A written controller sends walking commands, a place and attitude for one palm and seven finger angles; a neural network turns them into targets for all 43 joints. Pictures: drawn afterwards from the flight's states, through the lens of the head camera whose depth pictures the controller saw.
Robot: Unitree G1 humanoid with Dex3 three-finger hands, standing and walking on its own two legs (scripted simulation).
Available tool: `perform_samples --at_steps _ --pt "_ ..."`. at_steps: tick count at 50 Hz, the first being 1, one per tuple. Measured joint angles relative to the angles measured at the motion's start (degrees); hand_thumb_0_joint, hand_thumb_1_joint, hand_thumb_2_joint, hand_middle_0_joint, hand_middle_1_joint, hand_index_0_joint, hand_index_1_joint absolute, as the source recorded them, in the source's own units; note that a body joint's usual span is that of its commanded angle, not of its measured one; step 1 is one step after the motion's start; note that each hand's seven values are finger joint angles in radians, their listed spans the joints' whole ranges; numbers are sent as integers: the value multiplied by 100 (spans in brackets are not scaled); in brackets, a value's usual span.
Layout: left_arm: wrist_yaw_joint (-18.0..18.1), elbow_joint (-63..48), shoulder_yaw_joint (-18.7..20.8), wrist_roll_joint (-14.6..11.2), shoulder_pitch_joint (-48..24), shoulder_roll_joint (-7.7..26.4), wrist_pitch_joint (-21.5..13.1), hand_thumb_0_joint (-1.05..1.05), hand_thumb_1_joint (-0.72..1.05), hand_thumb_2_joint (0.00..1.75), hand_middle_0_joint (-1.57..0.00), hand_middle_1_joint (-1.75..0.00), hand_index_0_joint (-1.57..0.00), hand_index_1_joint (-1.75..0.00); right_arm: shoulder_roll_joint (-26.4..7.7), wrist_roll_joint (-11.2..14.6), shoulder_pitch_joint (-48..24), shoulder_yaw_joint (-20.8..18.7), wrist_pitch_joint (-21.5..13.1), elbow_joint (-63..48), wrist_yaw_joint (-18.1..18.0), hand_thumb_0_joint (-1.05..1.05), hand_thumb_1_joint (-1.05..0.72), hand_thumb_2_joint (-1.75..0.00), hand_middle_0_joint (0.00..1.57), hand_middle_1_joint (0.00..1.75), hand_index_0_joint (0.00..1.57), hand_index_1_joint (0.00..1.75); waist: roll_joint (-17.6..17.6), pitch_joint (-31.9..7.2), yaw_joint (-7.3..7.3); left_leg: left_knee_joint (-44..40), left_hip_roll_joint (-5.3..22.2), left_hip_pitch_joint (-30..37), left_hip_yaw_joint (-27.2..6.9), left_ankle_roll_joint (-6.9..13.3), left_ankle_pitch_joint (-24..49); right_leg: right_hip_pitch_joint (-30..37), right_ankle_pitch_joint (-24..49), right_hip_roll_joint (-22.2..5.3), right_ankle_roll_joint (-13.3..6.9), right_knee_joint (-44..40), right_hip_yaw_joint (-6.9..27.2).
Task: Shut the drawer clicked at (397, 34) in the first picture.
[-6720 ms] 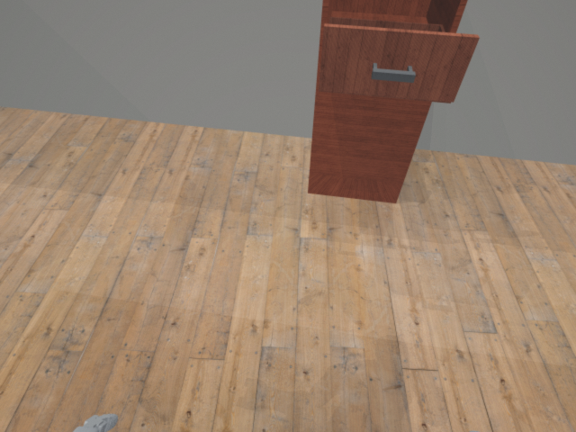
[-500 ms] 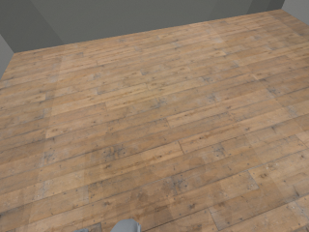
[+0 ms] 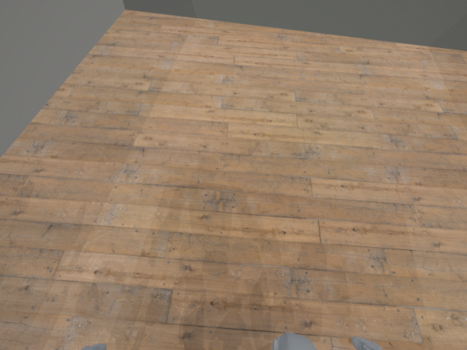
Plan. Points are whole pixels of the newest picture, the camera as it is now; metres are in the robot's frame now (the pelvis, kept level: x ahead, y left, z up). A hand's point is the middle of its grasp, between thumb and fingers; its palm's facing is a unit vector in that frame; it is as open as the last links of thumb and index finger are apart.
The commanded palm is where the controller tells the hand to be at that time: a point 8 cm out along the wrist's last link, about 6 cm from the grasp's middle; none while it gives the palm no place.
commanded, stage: turn to face it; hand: left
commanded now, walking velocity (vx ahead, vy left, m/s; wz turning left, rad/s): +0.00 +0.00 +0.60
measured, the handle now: out of the picture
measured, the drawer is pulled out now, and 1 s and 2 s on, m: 0.29 0.29 0.29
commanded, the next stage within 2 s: none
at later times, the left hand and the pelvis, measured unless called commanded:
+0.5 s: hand out of the picture +0.02 +0.17 -0.15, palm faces +0.31 -0.91 -0.26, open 7.4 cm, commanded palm none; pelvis +0.00 -0.04 +0.00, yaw +19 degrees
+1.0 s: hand out of the picture -0.03 +0.23 -0.15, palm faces +0.57 -0.78 -0.26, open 7.4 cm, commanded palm none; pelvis +0.00 -0.02 +0.00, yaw +35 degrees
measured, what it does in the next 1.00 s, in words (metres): steps on the spot, turning left: right foot, then left foot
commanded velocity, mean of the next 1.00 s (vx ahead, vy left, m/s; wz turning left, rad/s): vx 0.00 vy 0.00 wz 0.60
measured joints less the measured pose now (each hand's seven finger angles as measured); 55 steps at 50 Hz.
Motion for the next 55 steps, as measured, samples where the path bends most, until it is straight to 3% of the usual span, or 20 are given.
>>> perform_samples --at_steps 6,9,12,15,17,21,25,29,31,32,34,37,40,49,52,55 --pt "2 -233 -66 -28 -249 -145 -74 0 91 90 -20 -30 -19 -30 -13 -28 197 -57 91 89 34 1 -90 -90 21 30 21 30 185 -76 -163 61 -83 -81 -397 -137 23 483 115 207 -33 -1542 108" --pt "3 -341 -129 -30 -269 -229 -215 0 91 90 -20 -30 -20 -30 -76 9 320 -122 130 107 40 1 -90 -90 21 30 21 30 291 -155 -208 455 -150 -295 -612 -272 -146 1023 803 316 -149 -2757 -14" --pt "32 -363 -242 26 -243 -409 -314 0 90 90 -20 -30 -20 -30 -206 19 362 -233 223 174 25 1 -90 -90 21 30 20 30 458 -136 -261 2083 -235 -849 -559 -306 -1198 1101 702 242 -572 -2622 -292" --pt "53 -349 -291 31 -103 -520 -288 0 90 90 -20 -30 -20 -30 -287 -8 406 -291 283 250 74 1 -91 -90 21 30 20 30 443 -178 -261 3468 -141 -1268 -248 -365 -1027 1347 723 94 -654 -2864 -500" --pt "62 -308 -306 38 -24 -552 -271 0 90 90 -20 -30 -20 -30 -313 -15 418 -303 294 270 109 1 -91 -90 20 30 20 30 409 -184 -278 3805 -6 -1377 -118 -431 -774 1485 786 20 -645 -3032 -641" --pt "68 -232 -317 55 98 -553 -272 0 90 90 -20 -30 -20 -30 -305 -4 401 -287 331 304 138 1 -91 -90 20 30 20 30 293 -136 -263 3486 211 -1299 19 -533 -653 1656 827 -115 -623 -3202 -941" --pt "57 -150 -289 84 194 -476 -255 0 90 90 -20 -30 -20 -30 -263 14 281 -236 344 316 149 1 -91 -90 20 30 20 30 152 -43 -160 2497 324 -989 227 -535 -789 1675 763 -266 -556 -3129 -1209" --pt "39 -64 -203 91 297 -306 -211 0 90 90 -20 -30 -20 -30 -205 34 136 -163 256 225 150 1 -91 -90 20 30 20 30 5 28 -39 1319 300 -531 478 -431 -692 1590 568 -451 -410 -2786 -1474" --pt "26 -24 -142 52 393 -193 -168 0 90 90 -20 -30 -20 -30 -198 26 108 -136 156 129 160 1 -91 -90 20 30 20 30 -64 -15 -6 590 233 -246 530 -275 -62 1414 356 -588 -302 -2330 -1539" --pt "25 24 -98 27 385 -110 -114 0 90 90 -20 -30 -20 -30 -151 22 63 -132 93 101 149 1 -91 -90 20 30 20 30 -173 5 7 690 149 -314 528 -126 -62 1212 -45 -628 -217 -1864 -1319" --pt "52 109 -39 26 343 12 32 0 90 90 -20 -30 -20 -30 -73 29 12 -83 -1 51 123 1 -91 -90 20 30 20 30 -262 29 46 816 93 -358 491 80 -270 744 -635 -434 -149 -787 -754" --pt "41 177 20 25 241 67 102 0 91 90 -20 -30 -20 -30 -8 11 56 -38 -38 2 36 1 -91 -90 20 30 20 30 -204 -27 5 505 54 -256 318 131 -173 243 -377 -182 -97 169 -357" --pt "-2 102 23 25 114 55 47 0 91 90 -20 -30 -19 -30 13 11 106 -9 -26 24 -4 1 -91 -90 21 30 20 30 -125 -58 -20 96 -33 -119 148 167 96 4 105 -83 -54 338 -113" --pt "29 -161 -36 -4 -235 -105 -14 0 91 90 -20 -30 -19 -30 65 -19 335 -38 41 110 18 1 -90 -90 21 30 21 30 83 -191 -198 -242 -254 -105 -384 128 399 322 129 170 -21 -926 170" --pt "38 -253 -82 -29 -329 -194 -60 0 91 90 -20 -30 -19 -30 33 -32 398 -81 91 140 23 1 -90 -90 21 30 21 30 190 -194 -271 -123 -309 -228 -582 43 396 644 131 320 -79 -1651 164" --pt "40 -368 -142 -46 -312 -259 -173 0 91 90 -20 -30 -20 -30 -20 -2 489 -142 142 151 29 1 -90 -90 21 30 21 30 255 -247 -292 179 -423 -456 -762 -88 308 1203 686 413 -159 -2882 99"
